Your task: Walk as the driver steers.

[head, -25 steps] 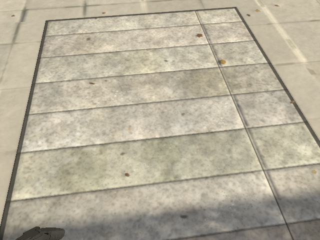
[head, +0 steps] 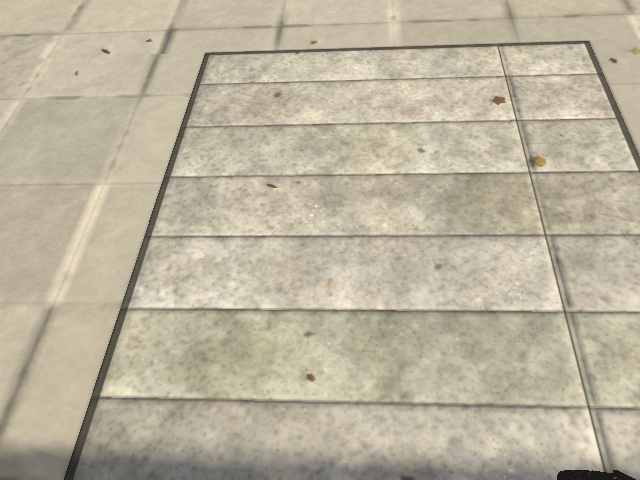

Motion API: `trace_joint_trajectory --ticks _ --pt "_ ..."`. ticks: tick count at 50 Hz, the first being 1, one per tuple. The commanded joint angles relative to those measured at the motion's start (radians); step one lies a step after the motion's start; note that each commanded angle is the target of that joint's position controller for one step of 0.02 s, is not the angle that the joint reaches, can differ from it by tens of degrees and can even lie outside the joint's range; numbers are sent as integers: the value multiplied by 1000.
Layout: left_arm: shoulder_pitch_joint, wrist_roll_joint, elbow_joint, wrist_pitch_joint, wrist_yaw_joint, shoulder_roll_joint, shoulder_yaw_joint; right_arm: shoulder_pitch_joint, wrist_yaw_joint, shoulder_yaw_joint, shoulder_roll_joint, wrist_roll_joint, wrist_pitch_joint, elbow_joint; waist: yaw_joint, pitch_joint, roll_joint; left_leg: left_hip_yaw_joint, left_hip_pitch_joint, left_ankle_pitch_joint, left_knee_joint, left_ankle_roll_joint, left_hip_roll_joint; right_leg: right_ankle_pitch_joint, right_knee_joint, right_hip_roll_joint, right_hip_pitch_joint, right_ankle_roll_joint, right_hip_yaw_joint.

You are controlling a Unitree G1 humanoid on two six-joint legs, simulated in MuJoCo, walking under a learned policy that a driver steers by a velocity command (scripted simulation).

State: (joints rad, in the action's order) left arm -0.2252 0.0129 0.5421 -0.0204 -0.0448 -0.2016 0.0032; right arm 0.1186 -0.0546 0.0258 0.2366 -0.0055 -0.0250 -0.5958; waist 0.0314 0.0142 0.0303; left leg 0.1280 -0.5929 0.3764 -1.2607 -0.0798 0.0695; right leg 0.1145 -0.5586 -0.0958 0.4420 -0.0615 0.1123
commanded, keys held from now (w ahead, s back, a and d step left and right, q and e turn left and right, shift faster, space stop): e+shift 0.14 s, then w+e+shift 0.20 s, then w+shift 0.04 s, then w+q+shift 0.62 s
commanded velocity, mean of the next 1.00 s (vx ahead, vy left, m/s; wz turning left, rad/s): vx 0.63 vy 0.00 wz -0.06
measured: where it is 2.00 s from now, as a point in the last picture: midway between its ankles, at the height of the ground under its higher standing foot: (385, 219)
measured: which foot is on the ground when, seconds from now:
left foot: up 0.00-0.24, down 0.26-0.66, up 0.68-1.00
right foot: down 0.00-0.24, up 0.26-0.66, down 0.68-1.00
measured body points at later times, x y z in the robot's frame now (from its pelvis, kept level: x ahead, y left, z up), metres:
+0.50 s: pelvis +0.06 -0.01 +0.01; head +0.05 +0.01 +0.46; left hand +0.32 +0.13 -0.08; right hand -0.05 -0.24 -0.11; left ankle +0.01 +0.14 -0.72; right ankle +0.07 -0.19 -0.61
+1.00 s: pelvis +0.34 -0.17 -0.01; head +0.35 -0.17 +0.44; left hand +0.29 +0.09 -0.14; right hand +0.57 -0.43 -0.06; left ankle +0.55 -0.11 -0.66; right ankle +0.12 -0.23 -0.73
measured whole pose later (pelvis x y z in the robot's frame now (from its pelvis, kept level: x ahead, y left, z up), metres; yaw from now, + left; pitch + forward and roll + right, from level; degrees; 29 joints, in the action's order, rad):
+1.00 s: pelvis +0.34 -0.17 -0.01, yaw -4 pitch +2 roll -2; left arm -0.55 0.03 0.92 0.12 -0.02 -0.25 0.05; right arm 0.02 0.08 0.06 0.29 -0.02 0.02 -0.62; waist 0.06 -0.02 0.03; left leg -0.12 -0.86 0.01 -0.98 0.14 -0.05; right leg 0.42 -0.15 -0.04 -0.25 0.02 -0.29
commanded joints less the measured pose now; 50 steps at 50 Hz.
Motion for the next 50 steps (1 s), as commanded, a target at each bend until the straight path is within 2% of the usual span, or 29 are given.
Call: trace_joint_trajectory --ticks 1,7,8,9,10,12,13,14,15,16,17,18,19,20,22,24,26,29,31,33,34,35,36,38,41,43,46,48,50 --pt "139 -24 -128 -12 -17 -129 44 7 -14 6 16 4 8 80 -66 -123 -149 -45 -74 -53 38 -11 8 378 258 122 -146 -60 345" --pt "41 -18 -136 -17 -22 -153 81 3 -19 5 44 20 22 52 -19 -152 -226 -14 -6 33 335 25 29 445 270 158 -253 -64 486" --pt "-16 41 -114 80 0 -176 65 135 45 9 90 -98 67 38 -30 -152 -227 -26 -19 129 304 0 -5 586 335 185 -187 -79 567" --pt "29 24 -118 113 6 -178 69 202 63 21 103 -120 84 14 -55 -150 -223 -33 99 135 351 13 -12 598 356 196 -106 -79 603" --pt "134 7 -142 123 7 -185 67 303 74 20 95 -121 90 -19 -106 -148 -188 -75 280 135 463 31 6 546 369 142 42 -37 535" --pt "370 -36 -242 79 -12 -216 95 697 124 10 57 -130 96 -213 -225 -111 -25 -119 737 -103 939 102 11 469 150 -83 367 110 347" --pt "187 -19 -148 66 14 -131 75 566 170 8 30 -99 121 -234 -131 -86 109 11 751 -113 724 157 -143 412 -323 -115 534 59 254" --pt "9 -4 -64 54 30 23 17 439 180 -11 54 -87 147 -169 -40 -94 108 322 610 128 718 395 -388 279 -718 -139 713 55 245" --pt "-60 87 4 85 76 8 1 81 155 -15 88 -120 157 -29 49 32 213 730 389 583 1022 508 -566 170 -869 4 891 72 275" --pt "-60 68 82 112 94 -91 28 -76 121 -5 82 -40 176 26 60 2 152 694 367 578 1035 466 -549 85 -1083 60 880 78 156" --pt "-22 55 93 117 92 -112 36 -72 103 -9 88 11 186 15 34 -91 70 550 363 493 978 394 -475 64 -1207 40 811 87 58" --pt "62 46 89 112 82 -115 36 8 84 -26 50 14 191 -12 -6 -97 -1 417 337 410 951 334 -402 57 -1274 53 763 92 10" --pt "135 17 14 83 92 -239 99 188 48 56 236 19 190 -48 -69 -91 -212 322 357 389 1067 252 -363 1 -906 116 562 60 -2" --pt "251 8 -8 67 108 -196 92 288 30 54 228 -7 190 -107 -130 -2 -168 302 352 315 1113 274 -342 -13 -840 91 563 54 -25" --pt "302 -4 -19 42 130 -128 80 374 23 51 180 -26 176 -141 -155 99 3 244 414 294 1166 292 -326 21 -754 87 598 36 -38" --pt "289 0 -11 37 144 -122 75 388 31 45 129 -19 164 -164 -127 112 77 191 474 220 1210 306 -314 12 -617 148 570 21 -124" --pt "321 -1 -15 50 155 -110 67 407 38 42 90 -11 165 -170 -151 83 137 123 484 100 1233 298 -289 35 -396 144 391 32 -187" --pt "285 -9 -5 56 157 -67 59 393 40 59 120 -7 156 -189 -129 99 224 53 391 -5 1234 283 -265 125 -162 79 78 35 -244" --pt "208 -4 15 65 135 -102 79 379 43 71 166 -10 148 -206 -72 88 209 44 372 -227 1102 288 -278 240 -11 24 -134 16 -253" --pt "-135 15 100 85 84 -179 121 328 50 75 178 2 152 -201 129 -95 119 -36 183 -537 628 258 -210 173 45 58 -627 8 -181" --pt "-315 44 102 99 63 -252 135 306 59 54 89 -3 153 -153 195 -269 -26 -71 -51 -115 267 249 -131 564 99 337 -879 7 125" --pt "-328 59 89 107 50 -338 141 203 55 34 -12 35 151 -57 194 -274 -272 -58 -335 116 18 225 -48 786 269 541 -896 -12 508" --pt "-230 49 83 110 50 -282 134 154 51 39 23 28 147 -42 150 -205 -207 -9 -361 -30 -130 222 -102 794 340 538 -704 -37 583" --pt "-91 34 91 123 58 -157 92 136 76 50 60 18 130 -70 47 -72 -118 -33 -307 -175 -135 196 -174 541 338 443 -477 -26 280" --pt "-102 15 157 145 51 -63 58 128 109 48 35 -2 78 -69 -19 51 -131 -47 -293 -207 -117 168 -205 268 401 368 -345 5 14" --pt "-130 5 198 163 43 -71 56 56 118 40 21 -20 61 -38 -28 111 -143 -58 -348 -262 -98 161 -198 182 467 369 -317 5 -67" --pt "-143 15 250 173 33 -67 45 -16 126 40 48 -7 48 -5 -58 155 -108 -129 -291 -350 82 183 -152 -54 525 287 -320 37 -281" --pt "-181 15 289 175 29 -79 43 -89 149 31 57 -16 42 25 -59 211 -53 -236 -211 -394 270 214 -144 -315 545 280 -328 56 -370" --pt "-214 16 298 166 18 -134 53 -119 153 22 58 -11 42 28 -53 163 -42 -346 -36 -405 414 256 -68 -778 475 278 -390 76 -420"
